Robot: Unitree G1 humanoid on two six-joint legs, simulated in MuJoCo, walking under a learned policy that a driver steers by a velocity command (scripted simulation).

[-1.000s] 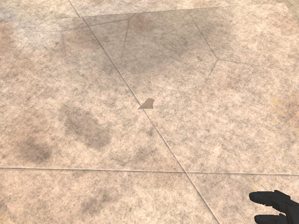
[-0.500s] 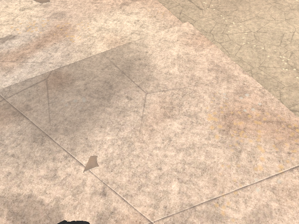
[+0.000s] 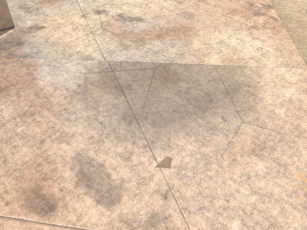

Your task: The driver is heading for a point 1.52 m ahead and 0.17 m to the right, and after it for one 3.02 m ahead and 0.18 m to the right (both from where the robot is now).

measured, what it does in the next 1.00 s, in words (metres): walks ahead: right foot, then left foot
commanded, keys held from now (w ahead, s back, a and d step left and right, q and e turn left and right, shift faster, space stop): w+q+shift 0.10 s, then w+shift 0.30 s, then w+e+shift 0.60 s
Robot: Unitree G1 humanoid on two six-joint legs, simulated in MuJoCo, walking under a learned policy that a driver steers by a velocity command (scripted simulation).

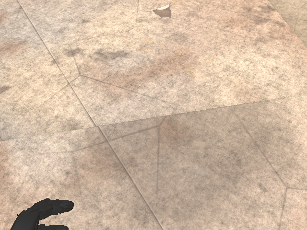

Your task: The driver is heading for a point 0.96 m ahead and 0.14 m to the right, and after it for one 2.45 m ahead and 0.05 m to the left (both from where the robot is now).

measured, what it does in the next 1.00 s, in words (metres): walks ahead, turning right: right foot, then left foot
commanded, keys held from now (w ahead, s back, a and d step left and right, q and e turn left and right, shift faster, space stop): w+e+shift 0.36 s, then w+shift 0.32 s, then w+q+shift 0.10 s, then q+shift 0.22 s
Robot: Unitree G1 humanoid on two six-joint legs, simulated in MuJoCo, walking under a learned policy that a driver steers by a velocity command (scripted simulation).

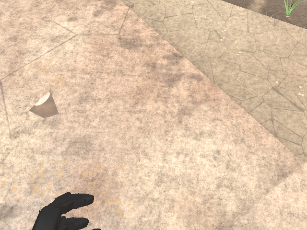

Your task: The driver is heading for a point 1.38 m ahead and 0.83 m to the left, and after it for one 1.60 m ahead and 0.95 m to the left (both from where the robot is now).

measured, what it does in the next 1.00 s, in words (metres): goes down, turning left: left foot 0.05 m lower, then right foot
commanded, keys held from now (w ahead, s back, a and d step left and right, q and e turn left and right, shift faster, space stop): q+shift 0.86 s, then shift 0.14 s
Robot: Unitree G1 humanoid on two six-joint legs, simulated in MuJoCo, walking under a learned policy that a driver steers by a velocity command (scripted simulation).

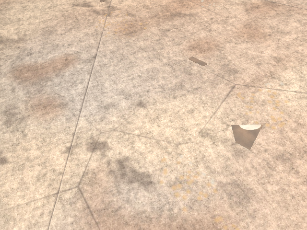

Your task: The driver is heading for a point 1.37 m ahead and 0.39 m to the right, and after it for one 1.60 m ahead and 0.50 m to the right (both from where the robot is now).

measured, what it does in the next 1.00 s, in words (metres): steps on the spot, turning right: left foot 0.05 m higher, then right foot 0.05 m lower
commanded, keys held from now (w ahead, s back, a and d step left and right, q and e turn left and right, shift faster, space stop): shift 0.16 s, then e+shift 0.74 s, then shift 0.06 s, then w+shift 0.04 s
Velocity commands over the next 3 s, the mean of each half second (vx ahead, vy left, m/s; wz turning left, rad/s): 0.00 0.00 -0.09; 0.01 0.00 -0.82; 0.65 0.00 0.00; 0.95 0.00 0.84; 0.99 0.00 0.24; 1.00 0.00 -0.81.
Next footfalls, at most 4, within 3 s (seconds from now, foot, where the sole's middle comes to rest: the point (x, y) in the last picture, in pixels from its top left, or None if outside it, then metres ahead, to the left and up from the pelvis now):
0.28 left None -0.01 0.12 -0.73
0.70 right None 0.06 -0.12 -0.78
1.18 left None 0.17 0.04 -0.78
1.54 right None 0.20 -0.29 -0.78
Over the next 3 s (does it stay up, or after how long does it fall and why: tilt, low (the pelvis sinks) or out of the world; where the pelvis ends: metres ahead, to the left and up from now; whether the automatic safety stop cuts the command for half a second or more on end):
stays up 1.45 -0.24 -0.01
